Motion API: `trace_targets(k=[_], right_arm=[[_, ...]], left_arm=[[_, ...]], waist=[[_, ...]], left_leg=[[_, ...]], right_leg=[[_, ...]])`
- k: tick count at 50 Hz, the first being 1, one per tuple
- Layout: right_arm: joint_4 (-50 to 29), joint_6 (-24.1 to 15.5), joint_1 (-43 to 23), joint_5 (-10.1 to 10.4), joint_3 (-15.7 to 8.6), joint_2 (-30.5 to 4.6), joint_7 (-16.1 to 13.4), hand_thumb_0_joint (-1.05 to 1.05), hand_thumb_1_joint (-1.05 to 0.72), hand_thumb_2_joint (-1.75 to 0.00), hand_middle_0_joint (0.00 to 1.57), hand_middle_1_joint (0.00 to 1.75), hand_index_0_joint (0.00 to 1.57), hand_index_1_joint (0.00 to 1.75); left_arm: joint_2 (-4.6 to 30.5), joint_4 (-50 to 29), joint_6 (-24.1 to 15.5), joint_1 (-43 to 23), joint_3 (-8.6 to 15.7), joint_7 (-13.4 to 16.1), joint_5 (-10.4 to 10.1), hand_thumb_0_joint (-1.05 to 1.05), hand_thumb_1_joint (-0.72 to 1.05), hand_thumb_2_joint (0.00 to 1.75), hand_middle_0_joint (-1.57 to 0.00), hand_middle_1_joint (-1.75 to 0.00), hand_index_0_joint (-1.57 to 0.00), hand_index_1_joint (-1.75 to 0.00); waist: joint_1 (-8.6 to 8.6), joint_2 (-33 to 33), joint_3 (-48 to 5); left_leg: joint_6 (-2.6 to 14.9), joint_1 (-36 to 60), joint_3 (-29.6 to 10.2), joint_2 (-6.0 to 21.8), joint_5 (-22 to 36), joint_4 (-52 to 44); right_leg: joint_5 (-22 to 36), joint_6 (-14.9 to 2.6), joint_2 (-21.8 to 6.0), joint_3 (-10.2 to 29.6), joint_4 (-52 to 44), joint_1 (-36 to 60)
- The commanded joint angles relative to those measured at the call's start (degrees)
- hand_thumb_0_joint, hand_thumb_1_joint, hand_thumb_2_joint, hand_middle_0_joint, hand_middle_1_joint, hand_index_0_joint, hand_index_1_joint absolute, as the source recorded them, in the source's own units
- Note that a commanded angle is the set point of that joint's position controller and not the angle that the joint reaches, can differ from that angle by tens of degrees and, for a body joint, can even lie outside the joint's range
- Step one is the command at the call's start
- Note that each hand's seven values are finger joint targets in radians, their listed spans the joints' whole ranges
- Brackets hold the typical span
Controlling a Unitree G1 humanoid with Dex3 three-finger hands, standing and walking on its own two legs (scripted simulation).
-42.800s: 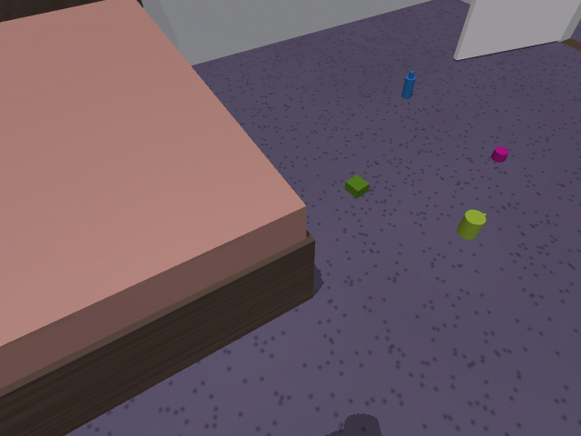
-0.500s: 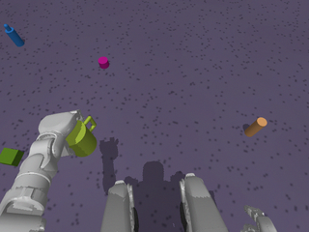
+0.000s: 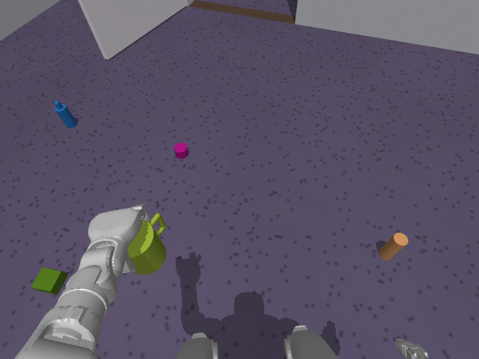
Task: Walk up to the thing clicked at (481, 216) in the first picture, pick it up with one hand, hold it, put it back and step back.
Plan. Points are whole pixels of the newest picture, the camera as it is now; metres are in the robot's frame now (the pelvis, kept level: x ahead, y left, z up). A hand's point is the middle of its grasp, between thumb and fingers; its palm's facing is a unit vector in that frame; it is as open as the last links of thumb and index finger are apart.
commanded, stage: lift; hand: left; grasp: from above
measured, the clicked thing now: (145, 240) +0.38 +0.21 -0.12
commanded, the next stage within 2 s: hold in 0.12 s
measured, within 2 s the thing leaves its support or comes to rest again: neither
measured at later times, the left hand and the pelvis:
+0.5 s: hand (114, 228) +0.36 +0.23 -0.02, palm faces -0.45 -0.05 -0.89, open 10.8 cm; pelvis +0.04 +0.01 +0.04, yaw -1 degrees
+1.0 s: hand (114, 227) +0.35 +0.22 +0.00, palm faces -0.46 -0.04 -0.89, open 10.9 cm; pelvis +0.04 +0.00 +0.05, yaw -1 degrees
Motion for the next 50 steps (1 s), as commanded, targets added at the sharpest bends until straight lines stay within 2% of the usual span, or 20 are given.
trace_targets(k=[1,3,6,9,11,16,17,19,22,29,31,32,33,35,36,37,42,45,47,50], right_arm=[[-5.56,-1.79,0.49,0.26,-3.08,-7.77,-0.13,0.0,-0.9,-0.89,0.2,0.3,0.2,0.3],[-5.49,-1.66,0.83,0.1,-3.18,-7.78,-0.06,0.0,-0.9,-0.9,0.2,0.3,0.2,0.3],[-6.01,-1.37,0.31,0.21,-3.07,-7.46,0.03,0.0,-0.9,-0.89,0.2,0.3,0.2,0.3],[-6.11,-1.18,0.07,0.2,-3.31,-7.75,0.11,0.0,-0.9,-0.89,0.2,0.3,0.2,0.3],[-6.06,-1.07,0.2,0.12,-3.38,-7.68,0.21,0.0,-0.9,-0.89,0.2,0.3,0.2,0.3],[-5.49,-0.7,0.58,0.18,-3.46,-7.91,0.31,0.0,-0.9,-0.89,0.2,0.3,0.2,0.3],[-5.58,-0.54,0.13,0.23,-3.58,-7.89,0.3,0.0,-0.9,-0.89,0.2,0.3,0.2,0.3],[-5.74,-0.41,0.1,0.34,-3.5,-7.83,0.51,0.0,-0.9,-0.89,0.2,0.3,0.2,0.3],[-6.24,-0.12,-0.2,0.51,-3.66,-7.88,0.75,0.0,-0.9,-0.89,0.2,0.3,0.2,0.3],[-8.09,1.16,-0.98,0.76,-3.97,-8.27,1.13,0.0,-0.9,-0.89,0.2,0.3,0.2,0.3],[-8.74,1.52,-1.29,0.76,-3.8,-7.91,1.16,0.0,-0.9,-0.89,0.2,0.3,0.2,0.3],[-8.9,1.67,-1.27,0.85,-3.75,-8.06,1.18,0.0,-0.9,-0.9,0.2,0.3,0.2,0.3],[-8.93,1.83,-1.07,0.8,-3.82,-8.06,1.23,0.0,-0.9,-0.89,0.2,0.3,0.2,0.3],[-9.19,2.03,-1.11,0.7,-3.81,-8.15,1.26,0.0,-0.9,-0.89,0.2,0.3,0.2,0.3],[-9.41,2.21,-1.54,0.74,-3.9,-8.26,1.2,0.0,-0.9,-0.89,0.2,0.3,0.2,0.3],[-9.52,2.27,-1.24,0.72,-3.83,-8.3,1.28,0.0,-0.9,-0.89,0.2,0.3,0.2,0.3],[-9.76,2.72,-2.24,0.78,-3.75,-8.19,1.38,0.0,-0.9,-0.9,0.2,0.3,0.2,0.3],[-9.96,2.83,-2.83,0.85,-3.8,-8.04,1.43,0.0,-0.9,-0.9,0.2,0.3,0.2,0.3],[-9.91,2.96,-2.89,0.85,-3.81,-8.06,1.4,0.0,-0.9,-0.9,0.2,0.3,0.2,0.3],[-10.28,3.22,-3.81,0.97,-3.46,-7.89,1.41,0.0,-0.91,-0.9,0.2,0.3,0.2,0.3]], left_arm=[[11.83,-11.39,1.32,-18.56,4.06,1.37,-0.91,0.0,0.53,0.87,-0.76,-1.07,-0.84,-1.0],[12.55,-9.91,1.51,-15.84,4.89,0.76,-0.99,0.0,0.51,0.86,-0.76,-1.06,-0.83,-0.98],[10.91,-12.83,0.9,-18.03,3.48,0.11,-0.81,0.0,0.52,0.86,-0.76,-1.06,-0.84,-0.98],[12.92,-14.42,0.28,-17.62,5.04,0.15,-0.42,0.0,0.51,0.84,-0.76,-1.04,-0.83,-0.96],[11.68,-15.96,0.05,-18.06,4.4,0.08,-0.34,0.0,0.51,0.83,-0.76,-1.04,-0.83,-0.96],[12.51,-16.38,0.01,-17.94,4.57,0.0,1.12,0.0,0.46,0.84,-0.73,-1.0,-0.8,-0.93],[12.92,-17.71,-0.01,-18.82,4.59,-0.19,1.31,0.0,0.49,0.84,-0.76,-1.0,-0.82,-0.93],[11.49,-16.78,0.02,-18.43,3.81,-0.68,0.89,0.0,0.5,0.86,-0.77,-1.0,-0.83,-0.93],[11.16,-16.32,0.2,-16.56,3.6,-1.63,0.48,0.0,0.5,0.87,-0.78,-0.98,-0.84,-0.92],[11.84,-17.28,-0.36,-14.64,3.94,-4.4,0.52,0.0,0.52,0.9,-0.8,-1.0,-0.85,-0.94],[12.13,-20.43,-0.71,-15.83,4.11,-4.72,0.49,0.0,0.54,0.91,-0.81,-1.01,-0.86,-0.95],[11.58,-18.12,-0.52,-13.44,3.87,-4.88,0.71,0.0,0.53,0.92,-0.81,-0.99,-0.87,-0.94],[12.3,-21.12,-0.75,-15.09,4.46,-5.0,0.5,0.0,0.54,0.9,-0.81,-0.99,-0.87,-0.93],[11.9,-20.93,-0.72,-15.24,4.16,-5.12,0.64,0.0,0.51,0.9,-0.79,-1.01,-0.84,-0.95],[12.74,-21.41,-0.66,-15.88,4.61,-4.82,0.94,0.0,0.51,0.9,-0.79,-1.0,-0.85,-0.94],[12.35,-20.63,-0.56,-15.38,4.59,-4.56,0.97,0.0,0.5,0.9,-0.77,-1.01,-0.83,-0.95],[12.98,-21.01,-0.26,-14.92,5.32,-4.07,0.87,0.0,0.47,0.93,-0.76,-1.02,-0.81,-0.96],[11.73,-20.97,-0.25,-15.0,4.04,-4.47,1.3,0.0,0.48,0.95,-0.78,-1.02,-0.83,-0.97],[12.68,-21.72,-0.21,-14.68,5.08,-4.6,1.03,0.0,0.48,0.96,-0.76,-1.04,-0.81,-0.98],[11.61,-21.13,-0.03,-14.03,4.01,-5.44,0.58,0.0,0.49,0.94,-0.78,-1.03,-0.83,-0.98]], waist=[[0.85,0.66,-17.76],[1.36,0.77,-17.16],[1.03,1.0,-16.75],[1.82,1.1,-17.51],[1.68,2.11,-18.17],[1.38,1.29,-17.91],[1.88,1.93,-18.1],[1.29,0.37,-16.23],[2.1,0.2,-15.98],[2.77,-0.04,-15.41],[3.2,1.53,-15.44],[2.85,-0.14,-14.4],[3.3,1.34,-15.57],[3.0,1.5,-15.26],[3.33,1.85,-15.08],[2.73,0.61,-14.27],[3.71,0.36,-13.91],[3.26,-0.6,-13.78],[3.86,-0.14,-13.96],[3.63,-1.85,-13.0]], left_leg=[[1.54,16.18,-0.05,-3.64,8.9,-11.48],[1.52,17.27,0.24,-3.62,10.3,-12.76],[1.52,19.97,0.46,-3.6,11.37,-14.75],[1.33,22.62,0.53,-3.61,13.12,-16.37],[1.02,24.98,0.49,-3.32,15.86,-17.13],[1.02,27.41,0.79,-3.47,20.45,-18.32],[1.07,28.15,0.98,-3.49,21.45,-18.66],[1.22,28.0,1.15,-3.65,20.75,-19.37],[1.27,29.22,1.61,-3.76,21.98,-20.44],[1.42,30.56,2.12,-4.0,24.65,-21.89],[1.34,30.68,2.23,-3.92,24.7,-22.39],[1.39,31.09,2.15,-3.82,25.15,-22.57],[1.27,31.71,2.19,-3.68,25.89,-22.87],[1.28,32.58,2.14,-3.37,27.36,-22.98],[1.29,32.68,2.1,-3.46,27.1,-23.24],[1.34,32.26,2.06,-3.49,26.12,-23.44],[1.56,32.7,2.73,-4.0,24.53,-24.6],[1.74,33.5,2.83,-4.1,23.91,-24.95],[1.77,33.47,2.94,-4.11,23.34,-25.41],[2.08,33.85,2.97,-4.18,22.99,-26.15]], right_leg=[[9.46,-1.56,2.7,0.4,-12.3,12.21],[10.34,-1.66,2.73,0.22,-13.51,13.96],[11.25,-1.76,2.82,0.02,-15.08,15.09],[12.31,-1.84,2.9,-0.23,-16.2,17.04],[14.2,-2.07,3.06,-0.57,-16.31,17.23],[18.4,-1.98,3.05,-0.57,-17.51,19.87],[19.42,-1.93,3.09,-0.48,-17.88,20.36],[19.13,-1.84,3.01,-0.38,-18.9,20.82],[20.26,-1.84,3.0,-0.45,-19.9,22.62],[22.55,-1.77,3.03,-0.5,-21.29,25.6],[22.26,-1.94,3.14,-0.52,-21.59,25.93],[22.52,-1.96,3.21,-0.68,-21.55,25.9],[22.87,-1.98,3.22,-0.62,-21.57,26.4],[23.53,-2.04,3.33,-0.81,-21.56,26.07],[23.58,-1.97,3.28,-0.79,-22.03,26.46],[22.86,-1.93,3.23,-0.7,-22.37,26.42],[22.58,-1.61,2.76,-0.33,-23.79,28.39],[22.39,-1.48,2.66,-0.17,-24.2,28.3],[21.81,-1.52,2.71,-0.13,-24.63,28.84],[21.95,-1.31,2.49,-0.09,-25.41,29.17]])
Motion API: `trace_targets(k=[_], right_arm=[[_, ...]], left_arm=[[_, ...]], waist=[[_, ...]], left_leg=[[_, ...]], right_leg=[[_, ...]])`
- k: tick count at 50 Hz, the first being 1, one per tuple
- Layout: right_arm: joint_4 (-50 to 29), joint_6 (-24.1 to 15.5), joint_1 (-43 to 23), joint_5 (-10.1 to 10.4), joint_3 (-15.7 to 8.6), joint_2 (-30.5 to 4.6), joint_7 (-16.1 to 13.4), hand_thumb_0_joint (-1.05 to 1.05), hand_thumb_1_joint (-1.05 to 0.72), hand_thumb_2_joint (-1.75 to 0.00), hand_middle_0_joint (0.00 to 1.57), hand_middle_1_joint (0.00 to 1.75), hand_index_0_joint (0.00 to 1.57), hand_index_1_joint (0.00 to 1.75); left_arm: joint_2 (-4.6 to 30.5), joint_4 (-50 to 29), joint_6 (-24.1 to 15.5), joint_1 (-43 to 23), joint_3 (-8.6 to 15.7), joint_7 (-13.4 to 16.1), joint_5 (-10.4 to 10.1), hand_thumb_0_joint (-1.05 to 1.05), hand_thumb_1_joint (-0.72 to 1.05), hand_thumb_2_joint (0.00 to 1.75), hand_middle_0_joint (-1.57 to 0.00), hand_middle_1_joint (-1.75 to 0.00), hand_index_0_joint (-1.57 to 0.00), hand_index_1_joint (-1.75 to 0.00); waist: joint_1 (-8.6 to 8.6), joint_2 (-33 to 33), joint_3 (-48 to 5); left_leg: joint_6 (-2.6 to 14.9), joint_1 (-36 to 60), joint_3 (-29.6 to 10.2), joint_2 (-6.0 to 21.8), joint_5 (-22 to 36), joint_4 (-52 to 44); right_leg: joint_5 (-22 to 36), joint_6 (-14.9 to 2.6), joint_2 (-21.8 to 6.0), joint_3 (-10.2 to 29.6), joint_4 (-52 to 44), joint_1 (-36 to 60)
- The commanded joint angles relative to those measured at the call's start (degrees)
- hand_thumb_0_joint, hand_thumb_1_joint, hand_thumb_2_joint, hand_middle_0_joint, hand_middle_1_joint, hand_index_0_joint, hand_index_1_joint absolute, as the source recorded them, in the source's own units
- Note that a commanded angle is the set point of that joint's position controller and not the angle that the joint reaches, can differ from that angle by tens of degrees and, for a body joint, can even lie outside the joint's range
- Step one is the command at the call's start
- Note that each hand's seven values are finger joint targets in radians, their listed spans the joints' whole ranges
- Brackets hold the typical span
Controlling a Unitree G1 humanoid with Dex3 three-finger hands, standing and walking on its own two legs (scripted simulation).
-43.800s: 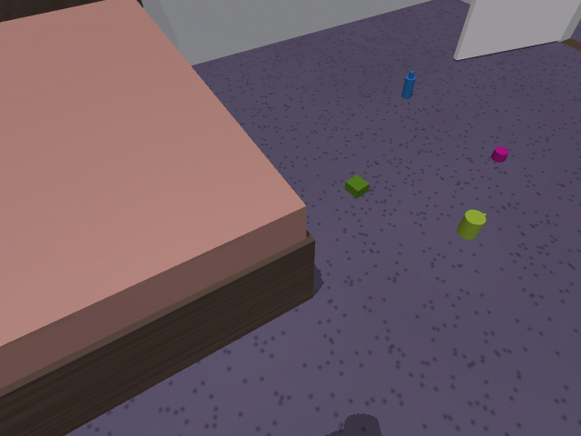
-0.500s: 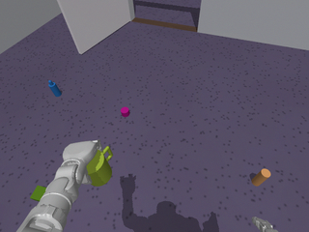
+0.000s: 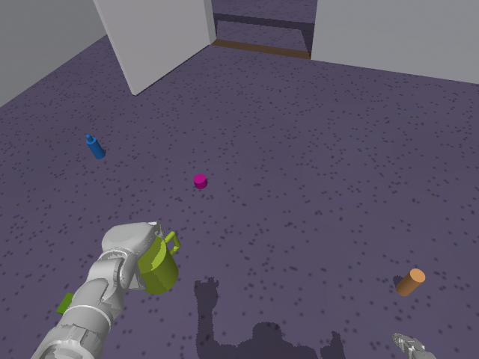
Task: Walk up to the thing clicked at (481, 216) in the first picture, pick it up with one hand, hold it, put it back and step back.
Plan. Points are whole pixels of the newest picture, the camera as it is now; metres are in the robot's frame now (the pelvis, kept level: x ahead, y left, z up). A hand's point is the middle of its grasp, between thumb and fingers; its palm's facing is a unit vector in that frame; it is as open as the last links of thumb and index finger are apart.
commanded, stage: hold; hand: left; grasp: from above
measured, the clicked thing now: (158, 258) +0.34 +0.20 -0.10
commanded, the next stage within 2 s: crouch in 1.12 s
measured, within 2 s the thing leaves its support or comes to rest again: neither
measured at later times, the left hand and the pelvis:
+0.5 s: hand (137, 275) +0.28 +0.22 -0.03, palm faces -0.45 -0.05 -0.89, open 10.9 cm; pelvis -0.02 -0.01 +0.01, yaw +0 degrees
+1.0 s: hand (137, 274) +0.28 +0.22 -0.03, palm faces -0.47 -0.05 -0.88, open 10.8 cm; pelvis -0.02 +0.00 +0.01, yaw +0 degrees
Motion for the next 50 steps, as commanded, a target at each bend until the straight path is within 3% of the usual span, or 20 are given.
trace_targets(k=[1,3,15,17,18,19,23,28,30,31,33,37,40,41,43,45,48,50], right_arm=[[-7.35,-1.96,-2.82,0.25,-2.55,-7.87,-0.34,0.0,-0.91,-0.9,0.2,0.3,0.2,0.3],[-7.36,-1.82,-3.09,0.26,-2.48,-7.89,-0.41,0.0,-0.9,-0.9,0.2,0.3,0.2,0.3],[-8.49,-2.24,-5.41,0.38,-1.75,-7.59,-0.85,0.0,-0.91,-0.9,0.2,0.3,0.2,0.3],[-8.38,-2.44,-5.86,0.32,-1.67,-7.69,-0.95,0.0,-0.91,-0.9,0.2,0.3,0.2,0.3],[-8.75,-2.5,-6.88,0.39,-1.45,-7.35,-1.0,0.0,-0.91,-0.9,0.2,0.3,0.2,0.3],[-8.63,-2.59,-6.49,0.34,-1.64,-7.63,-0.96,0.0,-0.91,-0.9,0.2,0.3,0.2,0.3],[-8.38,-2.78,-6.82,0.27,-1.52,-7.56,-1.16,0.0,-0.91,-0.9,0.2,0.3,0.2,0.3],[-8.39,-2.96,-7.44,0.33,-1.25,-7.2,-1.33,0.0,-0.91,-0.9,0.2,0.3,0.2,0.3],[-8.26,-3.0,-7.44,0.47,-1.16,-6.97,-1.41,0.0,-0.91,-0.9,0.2,0.3,0.2,0.3],[-8.17,-3.06,-7.31,0.43,-1.13,-7.12,-1.39,0.0,-0.91,-0.9,0.2,0.3,0.2,0.3],[-8.34,-3.1,-7.73,0.58,-1.03,-7.25,-1.49,0.0,-0.91,-0.9,0.2,0.3,0.2,0.3],[-9.09,-3.05,-8.15,0.63,-0.85,-6.91,-1.34,0.0,-0.91,-0.9,0.2,0.3,0.2,0.3],[-9.21,-3.04,-7.85,0.59,-0.89,-7.0,-1.44,0.0,-0.91,-0.9,0.2,0.3,0.2,0.3],[-9.24,-3.1,-7.7,0.56,-0.8,-6.86,-1.44,0.0,-0.91,-0.9,0.2,0.3,0.2,0.3],[-8.78,-3.11,-7.33,0.44,-0.89,-6.96,-1.56,0.0,-0.91,-0.9,0.2,0.3,0.2,0.3],[-8.65,-3.23,-7.25,0.43,-0.69,-6.77,-1.6,0.0,-0.91,-0.9,0.2,0.3,0.2,0.3],[-8.3,-3.22,-6.81,0.39,-1.03,-7.0,-1.51,0.0,-0.91,-0.9,0.2,0.3,0.2,0.3],[-7.8,-3.22,-6.55,0.23,-1.18,-7.08,-1.37,0.0,-0.91,-0.9,0.2,0.3,0.2,0.3]], left_arm=[[12.38,-12.38,0.2,-20.09,5.75,1.86,-0.26,0.0,0.49,0.93,-0.78,-1.03,-0.83,-0.98],[13.3,-13.21,0.04,-20.0,6.57,1.6,-0.26,0.0,0.47,0.91,-0.74,-1.05,-0.81,-0.98],[12.7,-16.33,-0.43,-21.0,6.14,0.75,-0.69,0.0,0.49,0.87,-0.74,-1.07,-0.81,-0.99],[13.78,-14.51,-0.42,-19.77,7.28,0.99,-0.8,0.0,0.49,0.88,-0.74,-1.08,-0.81,-1.0],[13.06,-15.42,-0.43,-20.31,6.37,0.95,-0.65,0.0,0.49,0.87,-0.74,-1.07,-0.82,-0.99],[12.74,-16.37,-0.47,-20.71,6.23,0.9,-0.63,0.0,0.49,0.86,-0.74,-1.07,-0.81,-0.99],[13.76,-16.31,-0.43,-20.02,7.21,0.9,-0.85,0.0,0.49,0.88,-0.76,-1.05,-0.83,-0.98],[13.93,-18.61,-0.24,-21.46,6.68,0.2,-0.41,0.0,0.5,0.86,-0.76,-1.05,-0.83,-0.98],[13.62,-18.18,0.02,-20.77,6.58,-0.23,-0.63,0.0,0.5,0.86,-0.76,-1.04,-0.83,-0.97],[12.46,-17.73,0.04,-21.28,5.69,-0.53,-1.14,0.0,0.5,0.84,-0.75,-1.05,-0.83,-0.97],[13.7,-16.54,0.13,-20.17,6.61,-0.95,-1.12,0.0,0.49,0.82,-0.74,-1.06,-0.82,-0.97],[10.86,-15.4,0.07,-17.0,4.63,-2.11,-1.18,0.0,0.5,0.84,-0.74,-1.06,-0.82,-0.97],[13.53,-17.87,-0.7,-19.5,6.26,-2.54,-1.08,0.0,0.49,0.85,-0.74,-1.07,-0.82,-0.98],[12.73,-18.39,-0.83,-20.91,5.32,-2.54,-0.85,0.0,0.49,0.86,-0.73,-1.07,-0.81,-0.99],[13.98,-18.29,-1.08,-21.12,6.84,-1.86,-0.59,0.0,0.49,0.84,-0.74,-1.04,-0.82,-0.96],[12.7,-17.79,-1.21,-23.09,5.7,-0.99,-0.63,0.0,0.5,0.86,-0.76,-1.05,-0.84,-0.97],[13.87,-17.21,-1.19,-21.82,7.26,0.46,-0.34,0.0,0.5,0.87,-0.75,-1.06,-0.83,-0.98],[12.87,-16.6,-0.84,-22.29,6.38,0.91,-0.16,0.0,0.47,0.86,-0.73,-1.06,-0.81,-0.98]], waist=[[0.29,-2.53,-15.13],[0.63,-1.79,-15.25],[0.75,-0.73,-13.18],[0.94,-2.11,-11.98],[1.22,-1.67,-11.72],[0.57,-1.57,-12.94],[1.18,-1.28,-12.7],[1.01,-1.17,-14.36],[1.42,-0.79,-13.32],[0.55,-1.79,-12.74],[1.2,-1.2,-11.68],[1.26,-2.41,-9.34],[1.54,-1.37,-11.61],[1.18,-0.97,-12.12],[1.35,-0.33,-12.71],[0.59,-0.9,-12.61],[1.44,-0.18,-13.16],[0.95,-0.72,-13.81]], left_leg=[[2.07,9.06,0.47,-3.47,16.21,-3.89],[1.98,9.35,0.54,-3.51,15.04,-4.42],[1.83,10.85,0.61,-3.21,10.48,-7.26],[1.86,10.26,0.38,-3.22,8.99,-7.65],[1.93,10.51,0.6,-3.49,8.49,-7.93],[2.02,11.33,0.8,-3.59,8.73,-7.62],[1.89,11.55,0.69,-3.48,8.6,-8.02],[1.97,13.06,0.69,-3.49,10.88,-8.17],[1.9,12.98,0.85,-3.46,10.85,-8.58],[1.95,13.01,0.82,-3.39,10.09,-8.71],[1.79,12.69,0.7,-3.24,10.12,-9.41],[1.81,11.97,0.38,-3.11,8.58,-10.27],[1.92,12.85,0.61,-3.34,10.49,-9.82],[1.78,13.49,0.53,-3.21,10.89,-9.93],[1.79,13.9,0.78,-3.3,11.34,-9.74],[1.84,14.32,0.72,-3.22,11.76,-9.73],[1.71,14.08,1.02,-3.43,11.77,-9.67],[1.61,14.56,0.84,-3.17,12.71,-9.53]], right_leg=[[15.73,-1.29,2.94,-1.47,-5.18,6.18],[14.08,-1.38,3.0,-1.44,-5.67,6.36],[8.9,-1.78,2.98,-1.22,-7.7,6.11],[7.18,-1.63,3.0,-1.4,-8.54,6.22],[6.79,-1.65,2.77,-1.23,-8.77,5.94],[7.29,-1.52,2.64,-0.89,-8.72,6.14],[6.95,-1.53,2.68,-1.1,-9.12,6.86],[9.18,-1.52,2.7,-1.16,-9.13,7.69],[9.08,-1.6,2.75,-1.24,-9.42,7.52],[8.47,-1.47,2.81,-1.15,-9.68,7.25],[8.2,-1.73,2.89,-1.36,-9.79,7.21],[6.41,-1.93,2.99,-1.63,-10.29,6.84],[8.34,-1.82,2.8,-1.26,-10.09,7.82],[8.65,-1.95,2.92,-1.31,-9.86,7.74],[9.19,-1.97,2.92,-1.19,-9.97,8.07],[9.78,-1.91,2.98,-1.32,-9.99,7.55],[9.63,-1.94,2.8,-1.37,-10.12,8.16],[10.49,-1.97,2.95,-1.62,-9.78,8.49]])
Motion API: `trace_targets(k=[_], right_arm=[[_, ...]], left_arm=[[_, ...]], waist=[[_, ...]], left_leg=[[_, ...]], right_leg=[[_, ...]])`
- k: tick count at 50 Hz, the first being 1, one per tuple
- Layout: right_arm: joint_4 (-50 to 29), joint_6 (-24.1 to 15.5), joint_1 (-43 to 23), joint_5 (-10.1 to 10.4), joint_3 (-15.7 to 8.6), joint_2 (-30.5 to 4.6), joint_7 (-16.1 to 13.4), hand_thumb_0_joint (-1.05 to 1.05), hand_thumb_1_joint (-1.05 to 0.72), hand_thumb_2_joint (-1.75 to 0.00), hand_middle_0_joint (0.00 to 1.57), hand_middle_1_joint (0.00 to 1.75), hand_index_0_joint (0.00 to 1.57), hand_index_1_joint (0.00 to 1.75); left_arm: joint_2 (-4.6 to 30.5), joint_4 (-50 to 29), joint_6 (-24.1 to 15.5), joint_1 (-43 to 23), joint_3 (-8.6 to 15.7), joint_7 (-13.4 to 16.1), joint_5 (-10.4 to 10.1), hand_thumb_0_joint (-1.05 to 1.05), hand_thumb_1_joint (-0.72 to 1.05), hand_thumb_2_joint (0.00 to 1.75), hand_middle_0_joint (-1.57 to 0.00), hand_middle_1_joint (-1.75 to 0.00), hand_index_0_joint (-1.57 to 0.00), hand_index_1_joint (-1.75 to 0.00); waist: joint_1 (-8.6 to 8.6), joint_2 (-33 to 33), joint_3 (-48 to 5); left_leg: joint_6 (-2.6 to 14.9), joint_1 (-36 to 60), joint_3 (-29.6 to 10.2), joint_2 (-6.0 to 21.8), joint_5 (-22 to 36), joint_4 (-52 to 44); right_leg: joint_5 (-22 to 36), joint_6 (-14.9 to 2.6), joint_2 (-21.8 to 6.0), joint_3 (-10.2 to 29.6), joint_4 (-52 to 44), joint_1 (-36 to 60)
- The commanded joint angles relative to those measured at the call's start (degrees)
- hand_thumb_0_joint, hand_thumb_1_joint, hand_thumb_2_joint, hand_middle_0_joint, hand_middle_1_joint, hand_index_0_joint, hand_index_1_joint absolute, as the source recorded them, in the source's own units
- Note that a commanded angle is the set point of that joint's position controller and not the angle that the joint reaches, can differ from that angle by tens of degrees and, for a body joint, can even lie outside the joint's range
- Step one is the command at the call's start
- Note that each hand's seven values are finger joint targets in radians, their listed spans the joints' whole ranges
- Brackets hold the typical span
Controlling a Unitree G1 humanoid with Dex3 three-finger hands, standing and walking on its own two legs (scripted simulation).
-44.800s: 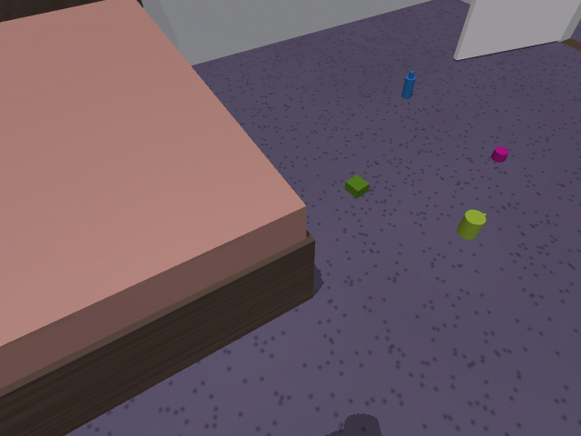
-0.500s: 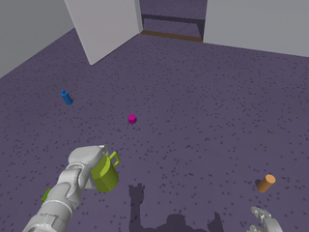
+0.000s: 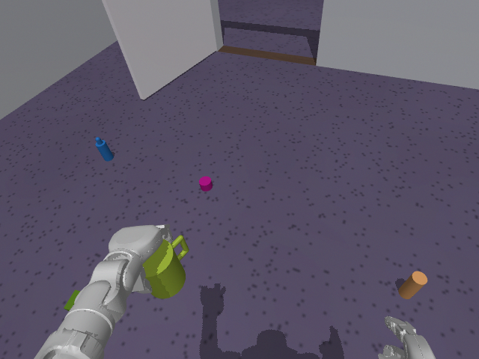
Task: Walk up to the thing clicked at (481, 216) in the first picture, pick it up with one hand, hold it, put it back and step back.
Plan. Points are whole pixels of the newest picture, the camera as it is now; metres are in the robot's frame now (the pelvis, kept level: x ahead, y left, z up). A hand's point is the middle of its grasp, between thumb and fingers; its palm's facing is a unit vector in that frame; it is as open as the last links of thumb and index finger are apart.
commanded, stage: hold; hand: left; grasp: from above
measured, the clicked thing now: (165, 262) +0.32 +0.20 -0.09
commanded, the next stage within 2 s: crouch in 0.12 s
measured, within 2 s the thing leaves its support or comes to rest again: neither
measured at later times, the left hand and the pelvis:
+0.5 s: hand (149, 269) +0.30 +0.22 -0.07, palm faces -0.50 -0.04 -0.87, open 10.9 cm; pelvis +0.01 +0.00 +0.00, yaw +1 degrees
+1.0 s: hand (175, 273) +0.38 +0.24 -0.29, palm faces -0.42 +0.03 -0.91, open 10.9 cm; pelvis -0.04 +0.01 -0.17, yaw +0 degrees
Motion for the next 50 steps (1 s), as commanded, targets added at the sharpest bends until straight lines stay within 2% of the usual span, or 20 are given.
trace_targets(k=[1,5,7,9,11,12,14,18,21,22,24,28,34,38,39,41,43,45,47,50], right_arm=[[-6.86,-2.54,-4.01,-0.09,-2.99,-7.36,-0.11,0.0,-0.91,-0.9,0.2,0.3,0.2,0.3],[-6.44,-2.38,-3.71,-0.03,-3.22,-7.57,0.03,0.0,-0.91,-0.9,0.2,0.3,0.2,0.3],[-6.76,-2.42,-3.79,0.09,-3.24,-7.42,0.06,0.0,-0.91,-0.9,0.2,0.3,0.2,0.3],[-6.66,-2.41,-3.41,0.08,-3.37,-7.5,0.17,0.0,-0.91,-0.9,0.2,0.3,0.2,0.3],[-6.96,-2.38,-3.44,0.12,-3.47,-7.59,0.11,0.0,-0.93,-0.91,0.2,0.3,0.2,0.3],[-7.1,-2.3,-3.24,0.16,-3.43,-7.68,0.09,0.0,-0.89,-0.9,0.2,0.3,0.2,0.3],[-7.39,-2.09,-3.39,0.31,-3.34,-7.5,0.01,0.0,-0.9,-0.9,0.2,0.3,0.2,0.3],[-7.63,-1.64,-3.07,0.14,-3.19,-7.35,-0.06,0.0,-0.89,-0.9,0.2,0.3,0.2,0.3],[-7.06,-1.24,-2.09,-0.25,-3.37,-7.53,0.12,0.0,-0.9,-0.9,0.2,0.3,0.2,0.3],[-6.47,-1.17,-1.89,-0.54,-3.57,-7.56,0.17,0.0,-0.9,-0.9,0.2,0.3,0.2,0.3],[-5.72,-0.94,-0.62,-1.08,-3.86,-7.62,0.53,0.0,-0.9,-0.9,0.2,0.3,0.2,0.3],[-3.11,-1.0,2.01,-2.13,-4.91,-8.57,1.57,0.0,-0.9,-0.9,0.2,0.3,0.2,0.3],[-0.99,-1.93,5.82,-3.76,-5.96,-9.17,2.73,0.0,-0.9,-0.9,0.2,0.3,0.2,0.3],[-0.65,-2.92,7.83,-4.65,-6.23,-9.96,2.58,0.0,-0.9,-0.9,0.2,0.3,0.2,0.3],[-0.64,-3.08,8.46,-4.74,-6.13,-10.12,2.43,0.0,-0.9,-0.9,0.2,0.3,0.2,0.3],[-0.43,-3.57,8.95,-5.01,-5.98,-10.28,2.19,0.0,-0.9,-0.89,0.2,0.3,0.2,0.3],[-0.11,-4.09,9.69,-5.4,-5.78,-10.29,2.09,0.0,-0.9,-0.9,0.2,0.3,0.2,0.3],[-0.18,-4.44,10.3,-5.64,-5.99,-10.57,1.92,0.0,-0.9,-0.9,0.2,0.3,0.2,0.3],[0.38,-4.79,10.24,-5.93,-5.77,-10.33,1.87,0.0,-0.9,-0.9,0.2,0.3,0.2,0.3],[0.06,-5.07,10.39,-6.38,-5.64,-11.03,1.99,0.0,-0.9,-0.9,0.2,0.3,0.2,0.3]], left_arm=[[13.55,-12.9,0.52,-23.73,7.9,4.5,0.7,0.0,0.48,0.85,-0.75,-1.04,-0.82,-0.96],[13.45,-9.75,1.12,-22.62,7.91,4.39,0.54,0.0,0.49,0.87,-0.76,-1.05,-0.83,-0.97],[12.24,-10.32,1.0,-24.18,6.56,3.98,0.28,0.0,0.51,0.88,-0.78,-1.04,-0.85,-0.97],[11.53,-9.17,1.09,-21.3,6.31,3.4,0.07,0.0,0.49,0.85,-0.76,-1.04,-0.83,-0.97],[13.34,-12.18,0.56,-23.91,7.22,2.68,-0.43,0.0,0.56,0.79,-0.8,-1.07,-0.89,-0.97],[12.89,-11.25,0.42,-23.3,6.71,2.23,-0.48,0.0,0.48,0.87,-0.72,-1.03,-0.81,-0.96],[11.36,-9.27,0.19,-19.76,5.98,1.9,-0.39,0.0,0.51,0.95,-0.79,-1.06,-0.85,-1.01],[11.24,-7.32,-1.37,-17.41,6.81,3.57,0.27,0.0,0.53,0.98,-0.81,-1.06,-0.86,-1.01],[11.04,-4.17,-2.9,-19.19,6.92,6.67,2.18,0.0,0.5,0.97,-0.8,-1.05,-0.85,-1.0],[12.51,-4.74,-3.57,-21.72,8.22,8.18,2.62,0.0,0.49,0.97,-0.78,-1.06,-0.83,-1.01],[10.89,-1.41,-3.89,-23.24,7.21,10.83,3.94,0.0,0.48,0.97,-0.78,-1.05,-0.83,-1.0],[10.82,3.9,-4.12,-29.9,7.36,16.5,6.66,0.0,0.51,1.01,-0.79,-1.09,-0.84,-1.04],[8.63,14.2,-4.54,-34.29,7.0,22.92,10.15,0.0,0.47,0.94,-0.76,-1.07,-0.82,-1.01],[12.0,18.46,-3.9,-41.66,8.95,26.4,10.71,0.0,0.44,0.87,-0.71,-1.07,-0.79,-0.99],[11.93,20.29,-3.55,-42.63,8.55,26.67,11.0,0.0,0.44,0.85,-0.72,-1.05,-0.79,-0.97],[13.11,22.73,-2.7,-42.58,9.47,27.47,10.78,0.0,0.46,0.84,-0.73,-1.05,-0.8,-0.97],[13.26,24.33,-1.92,-44.33,9.8,27.74,9.92,0.0,0.47,0.86,-0.75,-1.03,-0.82,-0.96],[16.23,23.29,-1.39,-46.51,11.37,27.58,9.86,0.0,0.46,0.91,-0.75,-1.06,-0.81,-1.0],[15.37,24.87,-0.84,-47.56,10.84,26.84,9.5,0.0,0.48,0.88,-0.75,-1.07,-0.82,-1.0],[20.7,24.37,-0.71,-50.95,13.78,25.97,9.68,0.0,0.43,0.9,-0.73,-1.05,-0.8,-0.99]], waist=[[0.05,-0.77,-16.91],[-0.02,-2.01,-15.77],[-0.22,-1.52,-15.3],[-0.01,-2.71,-15.35],[0.34,-0.3,-16.84],[-0.02,-1.01,-16.17],[-0.24,-1.9,-14.15],[-0.48,-4.06,-11.82],[-1.62,-5.02,-11.1],[-1.76,-4.2,-12.57],[-2.8,-3.7,-13.63],[-4.24,-1.54,-17.82],[-6.15,-0.9,-25.06],[-6.68,2.97,-31.04],[-7.85,3.29,-32.52],[-7.45,3.89,-34.55],[-8.26,3.38,-37.34],[-8.11,4.22,-41.95],[-8.92,5.81,-41.66],[-8.8,7.7,-45.25]], left_leg=[[1.78,8.21,0.5,-3.01,9.01,-2.53],[1.86,7.46,0.48,-2.93,9.48,-2.56],[1.87,7.51,0.47,-3.02,8.98,-2.72],[1.94,7.22,0.32,-3.0,8.99,-2.68],[1.75,7.9,0.34,-2.96,10.17,-2.77],[1.78,8.06,0.32,-2.79,10.18,-2.9],[1.85,7.48,0.35,-2.89,9.81,-2.99],[2.05,5.49,0.25,-3.18,8.37,-2.51],[2.15,3.68,0.3,-3.56,7.11,-0.99],[2.04,2.84,0.3,-3.51,7.27,0.31],[1.81,1.91,-0.04,-3.26,7.47,2.16],[1.15,-2.64,-0.45,-2.71,7.13,9.19],[1.34,-18.59,-0.83,-2.42,3.29,25.25],[1.14,-26.6,-2.03,-1.8,1.23,33.95],[1.17,-28.06,-2.4,-1.69,0.59,35.65],[1.5,-33.13,-2.7,-1.64,-0.25,39.31],[1.71,-37.77,-3.27,-1.46,-0.86,43.18],[1.96,-41.34,-3.22,-1.55,-1.93,46.71],[1.7,-45.39,-3.73,-1.35,-4.35,49.0],[1.3,-47.17,-5.32,-1.01,-6.91,52.1]], right_leg=[[7.55,-1.62,2.94,-1.86,-4.41,3.68],[8.14,-1.59,2.95,-1.96,-4.63,4.02],[7.79,-1.6,2.87,-1.91,-4.87,3.37],[7.65,-1.52,2.82,-1.96,-4.98,3.77],[8.77,-1.72,2.81,-1.92,-4.69,4.18],[8.69,-1.82,3.02,-1.98,-4.81,4.11],[8.4,-1.79,3.04,-1.99,-5.03,3.5],[7.14,-1.62,2.79,-2.08,-5.07,2.23],[6.49,-1.48,2.4,-1.81,-3.93,-0.42],[6.8,-1.43,2.38,-1.76,-2.85,-1.51],[7.1,-1.61,2.39,-1.96,-0.69,-3.64],[7.11,-1.74,2.39,-2.07,5.29,-10.71],[4.29,-2.14,2.25,-1.81,19.59,-25.58],[0.85,-2.77,2.88,-2.91,28.79,-36.91],[0.07,-2.87,2.91,-3.33,30.89,-39.08],[-0.91,-3.1,3.12,-3.69,34.93,-43.0],[-1.46,-3.16,3.2,-3.96,39.07,-46.39],[-1.75,-3.22,3.09,-3.89,42.61,-47.39],[-3.85,-3.37,2.87,-4.17,46.0,-51.88],[-6.64,-3.67,2.59,-4.79,50.56,-57.43]])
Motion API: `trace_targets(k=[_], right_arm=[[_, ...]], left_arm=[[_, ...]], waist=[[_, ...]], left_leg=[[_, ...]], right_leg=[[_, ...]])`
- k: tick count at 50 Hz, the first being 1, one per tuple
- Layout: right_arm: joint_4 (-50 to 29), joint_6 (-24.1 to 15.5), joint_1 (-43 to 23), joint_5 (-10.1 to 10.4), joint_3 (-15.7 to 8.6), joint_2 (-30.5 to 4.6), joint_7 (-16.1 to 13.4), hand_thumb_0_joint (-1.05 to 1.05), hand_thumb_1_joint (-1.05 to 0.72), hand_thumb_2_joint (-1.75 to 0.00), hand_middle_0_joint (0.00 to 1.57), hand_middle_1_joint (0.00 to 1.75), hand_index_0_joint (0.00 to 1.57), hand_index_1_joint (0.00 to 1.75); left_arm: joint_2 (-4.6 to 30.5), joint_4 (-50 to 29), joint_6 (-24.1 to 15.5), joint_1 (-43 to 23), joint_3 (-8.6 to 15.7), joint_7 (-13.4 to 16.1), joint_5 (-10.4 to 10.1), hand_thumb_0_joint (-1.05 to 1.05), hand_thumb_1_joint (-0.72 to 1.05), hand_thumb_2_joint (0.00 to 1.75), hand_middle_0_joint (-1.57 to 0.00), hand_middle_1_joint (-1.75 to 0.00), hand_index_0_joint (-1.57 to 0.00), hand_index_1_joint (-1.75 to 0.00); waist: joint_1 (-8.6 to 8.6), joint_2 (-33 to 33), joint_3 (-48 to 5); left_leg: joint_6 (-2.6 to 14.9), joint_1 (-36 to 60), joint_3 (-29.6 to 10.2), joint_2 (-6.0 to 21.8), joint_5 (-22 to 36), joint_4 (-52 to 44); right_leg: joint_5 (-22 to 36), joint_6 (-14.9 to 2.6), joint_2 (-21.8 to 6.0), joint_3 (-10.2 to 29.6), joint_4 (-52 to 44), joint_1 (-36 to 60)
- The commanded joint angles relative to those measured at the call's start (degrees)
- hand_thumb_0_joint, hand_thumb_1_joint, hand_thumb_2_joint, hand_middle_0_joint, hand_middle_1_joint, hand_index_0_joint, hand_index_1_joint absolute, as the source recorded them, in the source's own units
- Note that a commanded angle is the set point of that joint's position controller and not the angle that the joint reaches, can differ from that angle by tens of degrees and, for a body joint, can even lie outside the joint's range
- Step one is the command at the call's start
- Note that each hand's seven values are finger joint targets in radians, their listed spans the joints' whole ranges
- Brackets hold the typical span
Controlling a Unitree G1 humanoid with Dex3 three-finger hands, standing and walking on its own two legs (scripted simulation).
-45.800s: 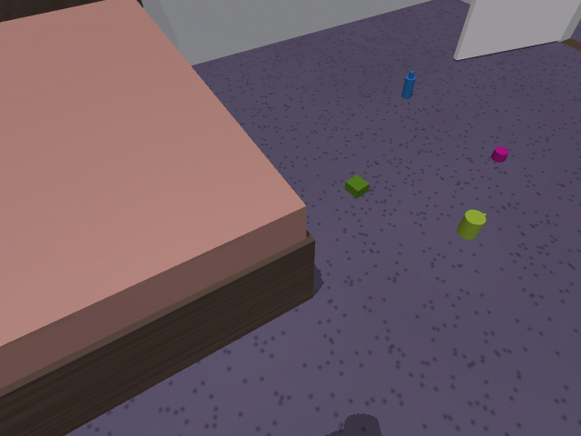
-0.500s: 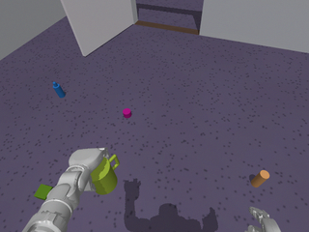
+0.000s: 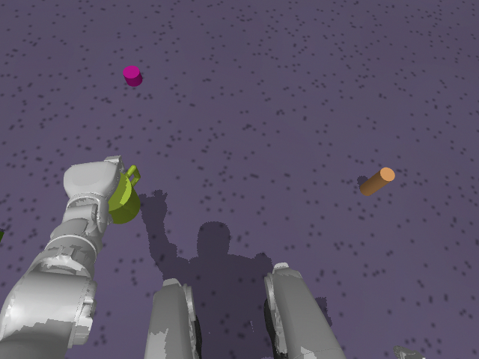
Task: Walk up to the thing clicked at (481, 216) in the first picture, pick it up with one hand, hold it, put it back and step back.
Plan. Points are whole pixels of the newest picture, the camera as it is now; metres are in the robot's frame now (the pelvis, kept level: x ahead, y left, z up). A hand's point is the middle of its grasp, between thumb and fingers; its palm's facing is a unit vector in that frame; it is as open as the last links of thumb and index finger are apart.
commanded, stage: crouch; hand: left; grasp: from above
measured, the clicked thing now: (120, 192) +0.45 +0.21 -0.17
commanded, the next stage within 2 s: lower in 1.26 s
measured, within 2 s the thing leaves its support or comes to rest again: neither
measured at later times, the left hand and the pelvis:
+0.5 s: hand (127, 206) +0.47 +0.23 -0.32, palm faces -0.44 -0.02 -0.90, open 10.9 cm; pelvis -0.02 +0.00 -0.16, yaw -1 degrees
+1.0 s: hand (134, 205) +0.49 +0.24 -0.39, palm faces -0.47 -0.02 -0.89, open 10.9 cm; pelvis -0.03 +0.00 -0.23, yaw -4 degrees
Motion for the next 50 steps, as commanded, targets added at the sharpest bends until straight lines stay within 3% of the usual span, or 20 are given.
trace_targets(k=[1,2,6,12,13,14,17,20,24,25,29,32,33,38,42,43,44,47,48,50], right_arm=[[-3.92,-1.86,6.26,-0.38,-3.06,-10.43,-0.34,0.0,-0.9,-0.9,0.2,0.3,0.2,0.3],[-3.88,-2.01,6.65,-0.57,-2.92,-10.63,-0.2,0.0,-0.9,-0.9,0.2,0.3,0.2,0.3],[-4.14,-2.61,7.03,-0.78,-2.32,-10.9,0.35,0.0,-0.9,-0.9,0.2,0.3,0.2,0.3],[-3.05,-3.84,8.94,-1.75,-1.03,-11.84,1.83,0.0,-0.9,-0.9,0.2,0.3,0.2,0.3],[-2.54,-3.98,9.23,-1.91,-0.97,-12.23,1.98,0.0,-0.9,-0.9,0.2,0.3,0.2,0.3],[-2.63,-4.15,9.01,-2.03,-0.91,-12.26,2.19,0.0,-0.91,-0.9,0.2,0.3,0.2,0.3],[-1.89,-4.58,9.52,-2.74,-0.4,-12.58,2.95,0.0,-0.91,-0.9,0.2,0.3,0.2,0.3],[-1.81,-4.65,9.86,-3.12,-0.02,-12.87,3.66,0.0,-0.91,-0.9,0.2,0.3,0.2,0.3],[-1.93,-4.54,10.51,-3.74,0.15,-13.0,5.0,0.0,-0.92,-0.9,0.2,0.3,0.2,0.3],[-2.11,-4.55,10.31,-3.76,0.34,-13.25,5.29,0.0,-0.92,-0.91,0.2,0.3,0.2,0.3],[-2.15,-4.15,9.94,-3.76,0.23,-13.88,5.87,0.0,-0.92,-0.91,0.2,0.3,0.2,0.3],[-2.2,-3.85,10.1,-4.07,0.46,-13.65,6.51,0.0,-0.92,-0.91,0.2,0.3,0.2,0.3],[-2.17,-3.71,10.38,-3.97,0.4,-13.95,6.66,0.0,-0.92,-0.9,0.2,0.3,0.2,0.3],[-2.46,-2.76,10.59,-4.07,0.89,-14.55,7.53,0.0,-0.92,-0.9,0.2,0.3,0.2,0.3],[-2.23,-2.27,11.52,-4.59,1.75,-14.93,7.93,0.0,-0.92,-0.9,0.2,0.3,0.2,0.3],[-2.59,-2.24,10.86,-4.53,1.98,-15.16,8.01,0.0,-0.91,-0.9,0.2,0.3,0.2,0.3],[-2.61,-2.18,11.57,-4.85,2.27,-15.24,8.23,0.0,-0.92,-0.9,0.2,0.3,0.2,0.3],[-2.94,-1.89,10.84,-4.71,2.68,-15.75,8.28,0.0,-0.92,-0.9,0.2,0.3,0.2,0.3],[-3.24,-1.95,11.04,-4.85,2.82,-15.94,8.38,0.0,-0.92,-0.9,0.2,0.3,0.2,0.3],[-3.22,-1.9,10.26,-5.02,3.25,-15.95,8.24,0.0,-0.91,-0.9,0.2,0.3,0.2,0.3]], left_arm=[[16.31,-8.82,0.86,-23.89,4.47,1.39,0.15,0.0,0.44,0.91,-0.75,-1.05,-0.81,-0.99],[15.3,-8.06,0.66,-24.68,4.1,1.04,0.15,0.0,0.43,0.91,-0.75,-1.04,-0.81,-0.98],[19.53,-7.8,-0.79,-27.49,6.37,0.34,0.41,0.0,0.44,0.88,-0.75,-1.01,-0.81,-0.96],[20.95,-8.0,-4.08,-33.99,7.01,0.46,1.9,0.0,0.5,0.94,-0.81,-1.02,-0.86,-0.97],[21.96,-8.37,-4.62,-35.55,7.49,0.7,2.5,0.0,0.49,0.95,-0.8,-1.02,-0.85,-0.97],[23.99,-6.99,-4.62,-34.47,8.56,1.19,2.84,0.0,0.49,0.94,-0.81,-1.0,-0.86,-0.95],[23.3,-8.02,-5.26,-38.73,8.25,1.66,3.72,0.0,0.48,0.94,-0.81,-0.98,-0.85,-0.94],[26.49,-5.45,-4.97,-37.47,9.92,2.3,4.94,0.0,0.47,0.94,-0.82,-0.96,-0.86,-0.93],[27.33,-6.34,-4.99,-39.86,10.41,1.84,5.1,0.0,0.52,0.99,-0.86,-0.98,-0.89,-0.95],[25.93,-3.35,-4.65,-38.38,9.68,1.42,5.17,0.0,0.52,1.0,-0.86,-0.99,-0.9,-0.96],[29.34,-1.61,-4.49,-39.41,10.69,0.58,5.02,0.0,0.55,1.0,-0.88,-0.99,-0.92,-0.96],[28.63,-2.31,-4.83,-40.18,10.08,-0.38,4.37,0.0,0.58,1.0,-0.9,-1.01,-0.93,-0.97],[30.83,-1.79,-4.91,-39.88,10.99,-0.76,4.7,0.0,0.59,1.0,-0.89,-1.01,-0.93,-0.97],[31.92,-1.92,-6.24,-40.25,10.81,-2.41,4.81,0.0,0.62,0.98,-0.9,-1.03,-0.95,-0.98],[33.63,-3.61,-7.79,-43.15,11.41,-2.16,5.4,0.0,0.65,0.99,-0.92,-1.03,-0.97,-0.98],[32.93,0.38,-7.55,-40.24,11.0,-2.06,5.91,0.0,0.64,0.99,-0.92,-1.02,-0.96,-0.97],[34.16,-3.48,-8.21,-43.22,11.63,-1.87,5.86,0.0,0.64,0.99,-0.92,-1.03,-0.96,-0.98],[34.88,0.38,-8.1,-41.84,11.17,-1.61,6.68,0.0,0.61,0.96,-0.9,-1.0,-0.94,-0.95],[35.65,-1.33,-8.33,-43.72,11.77,-1.32,6.32,0.0,0.62,0.95,-0.9,-1.01,-0.95,-0.96],[36.25,-0.73,-8.17,-44.07,11.84,-0.76,6.38,0.0,0.61,0.95,-0.89,-1.0,-0.93,-0.95]], waist=[[0.05,8.55,-35.39],[-0.79,7.88,-34.83],[-1.13,9.07,-36.52],[-4.52,12.08,-38.32],[-4.6,13.3,-38.93],[-3.49,13.43,-39.72],[-5.38,16.22,-40.98],[-4.51,17.65,-41.27],[-5.56,18.05,-41.72],[-6.03,18.0,-40.26],[-5.85,16.21,-39.19],[-6.61,15.66,-38.13],[-6.54,14.62,-37.83],[-6.82,16.0,-37.5],[-8.08,16.37,-36.01],[-7.72,16.7,-35.08],[-8.36,17.82,-35.75],[-7.76,18.57,-35.77],[-8.7,19.25,-35.19],[-8.52,20.15,-34.82]], left_leg=[[0.69,18.42,-0.63,-2.15,11.63,-3.9],[0.75,16.74,-0.92,-2.16,10.33,-2.51],[0.91,11.04,-1.66,-2.48,4.07,1.81],[0.88,7.48,-2.7,-2.48,3.94,9.15],[0.76,7.0,-2.66,-2.47,4.07,9.99],[0.86,6.93,-2.12,-2.58,4.27,11.3],[0.6,6.38,-2.15,-2.52,6.57,14.55],[0.67,4.74,-1.17,-2.86,8.62,17.54],[1.01,3.09,-0.75,-2.63,10.85,21.17],[0.98,2.02,-0.66,-2.7,10.67,21.66],[1.5,-3.06,-0.06,-2.58,8.74,24.56],[1.74,-6.49,0.26,-2.58,8.5,26.5],[1.83,-6.89,0.16,-2.61,8.04,27.04],[1.5,-7.95,-0.42,-2.48,9.22,29.03],[1.59,-9.93,-0.82,-2.45,8.45,30.99],[1.44,-10.29,-0.78,-2.56,8.07,31.04],[1.43,-9.88,-0.99,-2.39,8.57,31.52],[1.42,-10.33,-0.77,-2.49,7.19,32.3],[1.36,-11.12,-0.93,-2.6,6.37,32.25],[1.23,-11.57,-0.99,-2.48,4.84,32.51]], right_leg=[[10.84,-4.72,1.54,-3.83,-1.94,6.63],[9.79,-4.73,1.5,-4.0,-0.66,4.39],[4.47,-4.87,1.18,-4.43,3.97,-1.72],[4.26,-4.79,0.68,-5.11,10.61,-10.2],[4.46,-4.84,0.72,-5.34,11.82,-11.32],[4.52,-4.88,0.79,-5.21,12.41,-11.33],[6.14,-4.83,0.57,-5.45,15.51,-14.81],[7.75,-4.79,0.57,-5.41,17.76,-15.23],[9.74,-4.7,0.88,-5.82,20.3,-15.63],[9.87,-4.59,0.75,-5.86,20.66,-16.34],[9.21,-4.37,1.41,-5.92,22.4,-16.77],[10.05,-4.01,1.65,-5.79,23.38,-15.34],[9.53,-4.0,1.7,-5.92,23.76,-15.81],[9.81,-4.13,2.0,-6.64,26.83,-17.65],[9.61,-4.01,2.05,-7.3,28.39,-19.13],[9.04,-4.09,2.03,-7.44,28.93,-20.18],[9.49,-4.04,2.11,-7.63,29.39,-19.92],[8.49,-4.2,2.4,-7.87,30.13,-21.32],[7.91,-4.25,2.24,-8.09,30.53,-21.61],[6.68,-4.4,2.37,-8.43,31.4,-23.01]])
